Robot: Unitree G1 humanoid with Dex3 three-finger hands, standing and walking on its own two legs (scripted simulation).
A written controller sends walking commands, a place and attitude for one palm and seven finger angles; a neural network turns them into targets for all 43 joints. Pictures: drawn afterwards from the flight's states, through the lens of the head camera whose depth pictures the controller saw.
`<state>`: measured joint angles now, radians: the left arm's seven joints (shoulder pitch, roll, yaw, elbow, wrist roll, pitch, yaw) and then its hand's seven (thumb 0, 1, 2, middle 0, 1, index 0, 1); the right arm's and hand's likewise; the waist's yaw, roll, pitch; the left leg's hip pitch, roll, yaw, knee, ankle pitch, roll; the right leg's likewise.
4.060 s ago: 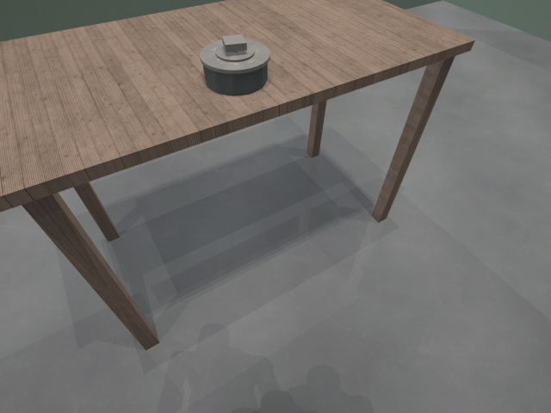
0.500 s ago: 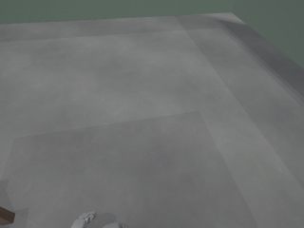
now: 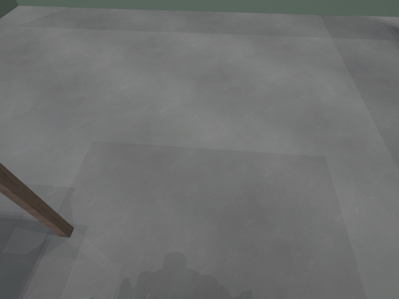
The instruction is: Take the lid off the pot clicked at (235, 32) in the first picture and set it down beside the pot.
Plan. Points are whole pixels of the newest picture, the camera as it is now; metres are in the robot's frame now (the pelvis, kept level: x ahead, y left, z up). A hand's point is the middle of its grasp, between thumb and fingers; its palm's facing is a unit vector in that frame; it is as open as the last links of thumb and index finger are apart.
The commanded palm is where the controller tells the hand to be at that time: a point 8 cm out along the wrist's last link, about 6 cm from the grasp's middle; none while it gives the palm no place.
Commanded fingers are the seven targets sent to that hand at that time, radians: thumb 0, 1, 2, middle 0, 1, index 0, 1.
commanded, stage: turn to face it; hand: left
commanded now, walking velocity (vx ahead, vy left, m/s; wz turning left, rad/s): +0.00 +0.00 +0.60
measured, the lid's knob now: out of the picture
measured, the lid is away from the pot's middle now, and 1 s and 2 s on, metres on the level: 0.00 0.00 0.00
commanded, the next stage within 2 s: none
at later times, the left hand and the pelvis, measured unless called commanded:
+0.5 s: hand out of the picture -0.08 +0.21 -0.19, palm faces +0.36 -0.90 -0.24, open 7.3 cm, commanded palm none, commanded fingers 0.00 0.90 0.90 -0.20 -0.30 -0.20 -0.30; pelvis -0.03 +0.00 -0.01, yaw +19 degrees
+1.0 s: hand out of the picture -0.03 +0.22 -0.14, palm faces +0.54 -0.78 -0.30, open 7.3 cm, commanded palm none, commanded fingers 0.00 0.90 0.90 -0.20 -0.30 -0.20 -0.30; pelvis -0.03 -0.03 +0.00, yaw +36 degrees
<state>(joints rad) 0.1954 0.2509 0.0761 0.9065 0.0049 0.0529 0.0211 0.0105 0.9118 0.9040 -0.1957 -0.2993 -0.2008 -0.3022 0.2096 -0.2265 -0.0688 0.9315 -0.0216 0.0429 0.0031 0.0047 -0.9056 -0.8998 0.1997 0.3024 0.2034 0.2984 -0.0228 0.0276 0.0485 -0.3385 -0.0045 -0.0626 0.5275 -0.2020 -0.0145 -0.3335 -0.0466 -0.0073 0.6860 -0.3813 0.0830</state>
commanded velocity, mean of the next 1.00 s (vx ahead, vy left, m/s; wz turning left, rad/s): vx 0.00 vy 0.00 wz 0.60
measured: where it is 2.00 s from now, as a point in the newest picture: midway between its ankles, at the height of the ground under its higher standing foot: outside the picture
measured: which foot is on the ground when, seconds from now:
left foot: down 0.00-0.02, up 0.04-0.44, down 0.46-0.94, up 0.96-1.00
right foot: up 0.00-0.00, down 0.02-0.46, up 0.48-0.92, down 0.94-1.00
